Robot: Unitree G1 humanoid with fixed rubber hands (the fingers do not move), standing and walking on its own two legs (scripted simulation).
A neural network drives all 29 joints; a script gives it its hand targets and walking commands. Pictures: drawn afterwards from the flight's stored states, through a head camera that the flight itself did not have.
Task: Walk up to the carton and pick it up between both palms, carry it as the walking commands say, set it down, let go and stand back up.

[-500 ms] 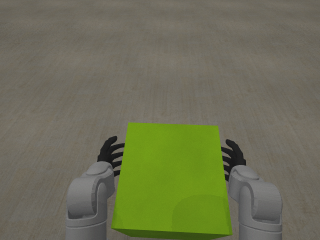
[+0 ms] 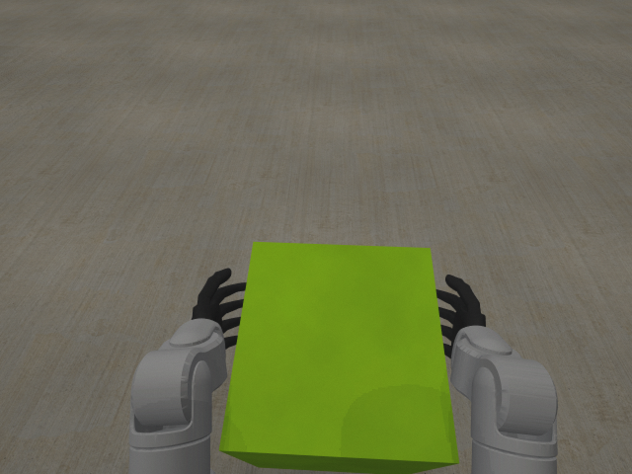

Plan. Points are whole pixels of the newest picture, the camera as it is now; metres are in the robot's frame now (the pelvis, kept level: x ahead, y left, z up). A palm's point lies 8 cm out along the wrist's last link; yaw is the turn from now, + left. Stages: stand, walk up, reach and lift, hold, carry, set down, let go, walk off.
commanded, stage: carry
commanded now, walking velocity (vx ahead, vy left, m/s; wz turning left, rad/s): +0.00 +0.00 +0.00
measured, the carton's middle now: (335, 369) +0.25 -0.01 +0.02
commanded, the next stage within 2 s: hold in 1.06 s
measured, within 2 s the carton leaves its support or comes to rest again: neither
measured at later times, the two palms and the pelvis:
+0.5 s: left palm (213, 331) +0.26 +0.13 +0.10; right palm (467, 337) +0.26 -0.16 +0.08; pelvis +0.00 -0.01 +0.00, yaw +0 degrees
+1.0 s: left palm (215, 334) +0.27 +0.13 +0.08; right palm (457, 337) +0.27 -0.16 +0.06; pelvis +0.00 -0.01 +0.00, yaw +0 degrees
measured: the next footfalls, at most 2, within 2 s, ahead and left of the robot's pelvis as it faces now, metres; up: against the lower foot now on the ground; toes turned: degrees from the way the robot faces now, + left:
none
